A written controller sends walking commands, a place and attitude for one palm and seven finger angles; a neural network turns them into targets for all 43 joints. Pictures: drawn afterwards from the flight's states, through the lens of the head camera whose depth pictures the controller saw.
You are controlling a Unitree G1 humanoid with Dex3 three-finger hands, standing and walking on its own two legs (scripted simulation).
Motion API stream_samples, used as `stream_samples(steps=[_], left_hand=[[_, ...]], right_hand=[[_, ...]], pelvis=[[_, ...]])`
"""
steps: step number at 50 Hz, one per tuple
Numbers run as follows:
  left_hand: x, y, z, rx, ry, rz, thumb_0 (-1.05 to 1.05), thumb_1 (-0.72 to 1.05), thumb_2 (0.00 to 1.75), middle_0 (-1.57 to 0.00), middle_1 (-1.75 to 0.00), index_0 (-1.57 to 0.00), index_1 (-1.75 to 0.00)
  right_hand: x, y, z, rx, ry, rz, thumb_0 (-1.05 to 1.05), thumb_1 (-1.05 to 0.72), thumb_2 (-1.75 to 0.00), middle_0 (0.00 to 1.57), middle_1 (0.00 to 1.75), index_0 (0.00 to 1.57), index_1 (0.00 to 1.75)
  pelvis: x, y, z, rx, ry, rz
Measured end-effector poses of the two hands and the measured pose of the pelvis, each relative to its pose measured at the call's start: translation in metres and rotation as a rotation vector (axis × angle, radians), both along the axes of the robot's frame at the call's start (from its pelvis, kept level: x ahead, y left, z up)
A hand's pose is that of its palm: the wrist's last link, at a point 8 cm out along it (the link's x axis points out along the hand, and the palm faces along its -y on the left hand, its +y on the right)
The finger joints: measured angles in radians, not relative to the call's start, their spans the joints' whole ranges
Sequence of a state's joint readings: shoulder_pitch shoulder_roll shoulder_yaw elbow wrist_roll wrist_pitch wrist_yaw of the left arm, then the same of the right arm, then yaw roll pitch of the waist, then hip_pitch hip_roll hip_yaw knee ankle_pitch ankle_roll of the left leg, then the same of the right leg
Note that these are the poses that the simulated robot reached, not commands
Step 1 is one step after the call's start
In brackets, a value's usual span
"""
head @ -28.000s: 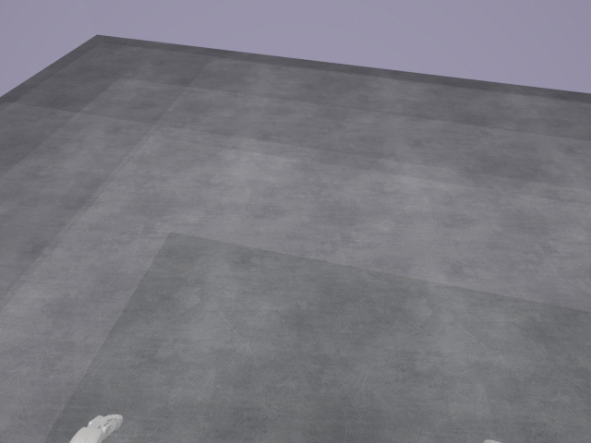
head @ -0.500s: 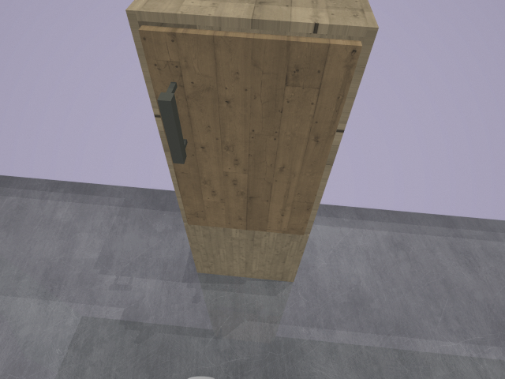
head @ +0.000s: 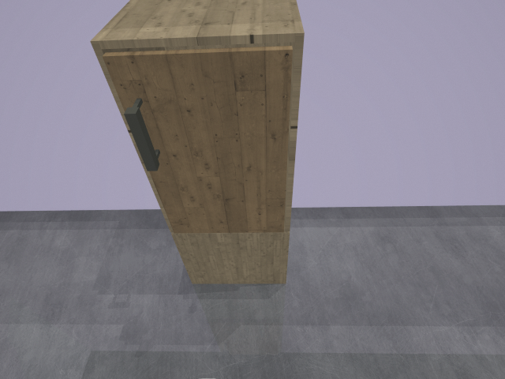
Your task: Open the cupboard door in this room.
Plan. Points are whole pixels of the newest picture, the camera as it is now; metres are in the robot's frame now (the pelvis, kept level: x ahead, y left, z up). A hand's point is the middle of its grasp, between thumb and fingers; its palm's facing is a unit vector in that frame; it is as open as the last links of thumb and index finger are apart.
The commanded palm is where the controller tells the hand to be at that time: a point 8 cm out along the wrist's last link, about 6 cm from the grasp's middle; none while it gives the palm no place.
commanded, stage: come to a stop and stand still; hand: left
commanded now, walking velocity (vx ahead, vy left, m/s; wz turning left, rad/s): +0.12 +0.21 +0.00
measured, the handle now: (146, 135) +0.58 +0.29 +0.07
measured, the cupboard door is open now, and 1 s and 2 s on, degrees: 0 0 0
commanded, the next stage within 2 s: look again from close up in 0.78 s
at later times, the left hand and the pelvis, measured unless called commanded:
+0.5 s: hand out of the picture +0.00 +0.26 -0.18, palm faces +0.08 -0.97 -0.24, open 7.4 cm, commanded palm none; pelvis +0.00 +0.07 -0.01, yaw +2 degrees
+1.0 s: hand out of the picture +0.02 +0.24 -0.18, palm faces +0.02 -0.98 -0.21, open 7.3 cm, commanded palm none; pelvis +0.00 +0.07 +0.00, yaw +1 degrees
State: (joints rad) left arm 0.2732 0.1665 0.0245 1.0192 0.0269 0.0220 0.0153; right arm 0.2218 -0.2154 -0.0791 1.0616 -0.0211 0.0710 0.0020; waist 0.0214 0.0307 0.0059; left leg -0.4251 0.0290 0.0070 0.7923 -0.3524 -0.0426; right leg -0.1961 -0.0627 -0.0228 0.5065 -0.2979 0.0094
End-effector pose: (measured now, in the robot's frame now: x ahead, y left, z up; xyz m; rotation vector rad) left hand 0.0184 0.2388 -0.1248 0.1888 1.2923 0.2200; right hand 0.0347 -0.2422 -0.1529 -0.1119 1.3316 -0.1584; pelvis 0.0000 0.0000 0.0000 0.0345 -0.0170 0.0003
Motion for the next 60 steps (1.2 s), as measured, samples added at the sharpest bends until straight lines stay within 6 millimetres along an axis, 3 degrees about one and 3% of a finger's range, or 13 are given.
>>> stream_samples(steps=[4,8,11,17,20,24,32,39,48,60], left_hand=[[-0.013,-0.014,0.003,-0.033,0.037,0.009,0.00,0.90,0.90,-0.20,-0.30,-0.20,-0.30],[-0.026,-0.012,-0.002,-0.046,0.061,0.049,0.01,0.91,0.90,-0.20,-0.30,-0.21,-0.30],[-0.038,-0.004,-0.010,-0.060,0.092,0.081,0.00,0.91,0.90,-0.20,-0.30,-0.21,-0.30],[-0.052,0.026,-0.032,-0.069,0.150,0.069,0.00,0.90,0.90,-0.20,-0.30,-0.21,-0.30],[-0.047,0.043,-0.032,-0.058,0.140,0.057,0.00,0.90,0.90,-0.20,-0.30,-0.21,-0.30],[-0.029,0.061,-0.028,-0.027,0.085,0.041,0.00,0.90,0.90,-0.20,-0.30,-0.20,-0.30],[0.002,0.075,-0.015,-0.012,0.007,-0.011,0.00,0.90,0.90,-0.19,-0.30,-0.20,-0.30],[0.012,0.070,-0.017,-0.032,0.005,-0.024,0.00,0.90,0.90,-0.19,-0.30,-0.20,-0.30],[0.001,0.056,-0.020,-0.048,0.051,-0.023,0.00,0.91,0.90,-0.20,-0.30,-0.20,-0.30],[-0.022,0.030,-0.022,-0.073,0.105,0.005,0.00,0.91,0.90,-0.20,-0.30,-0.20,-0.30]], right_hand=[[-0.022,-0.006,0.006,-0.005,0.046,-0.002,0.01,-0.91,-0.90,0.20,0.30,0.20,0.30],[-0.036,-0.003,0.010,-0.025,0.121,0.027,0.01,-0.91,-0.90,0.20,0.30,0.20,0.30],[-0.031,0.007,0.012,-0.045,0.138,0.051,0.01,-0.91,-0.90,0.20,0.30,0.20,0.30],[0.000,0.044,0.007,-0.064,0.021,0.105,0.01,-0.91,-0.90,0.20,0.30,0.20,0.30],[0.014,0.065,0.006,-0.054,-0.046,0.111,0.01,-0.92,-0.90,0.20,0.30,0.20,0.30],[0.022,0.078,0.001,-0.043,-0.092,0.107,0.01,-0.94,-0.90,0.20,0.30,0.20,0.30],[0.019,0.090,0.002,-0.028,-0.100,0.088,0.01,-0.95,-0.90,0.21,0.30,0.20,0.30],[-0.007,0.091,0.003,-0.031,-0.028,0.076,0.01,-0.93,-0.90,0.20,0.30,0.20,0.30],[-0.036,0.091,0.001,-0.008,0.061,0.046,0.01,-0.91,-0.90,0.20,0.30,0.20,0.30],[-0.035,0.079,0.002,0.002,0.078,0.043,0.01,-0.90,-0.90,0.20,0.30,0.20,0.30]], pelvis=[[0.001,-0.001,0.007,0.005,0.016,0.010],[0.002,0.005,0.006,-0.005,0.028,0.034],[0.002,0.014,0.003,-0.014,0.033,0.045],[0.002,0.043,-0.011,-0.051,0.029,0.053],[0.004,0.054,-0.012,-0.050,0.009,0.042],[0.004,0.065,-0.014,-0.034,-0.007,0.030],[0.004,0.079,-0.008,-0.033,0.003,0.016],[0.004,0.078,-0.006,-0.028,0.004,0.011],[0.004,0.069,-0.004,-0.028,0.002,0.010],[0.006,0.052,-0.003,-0.029,0.004,0.017]])
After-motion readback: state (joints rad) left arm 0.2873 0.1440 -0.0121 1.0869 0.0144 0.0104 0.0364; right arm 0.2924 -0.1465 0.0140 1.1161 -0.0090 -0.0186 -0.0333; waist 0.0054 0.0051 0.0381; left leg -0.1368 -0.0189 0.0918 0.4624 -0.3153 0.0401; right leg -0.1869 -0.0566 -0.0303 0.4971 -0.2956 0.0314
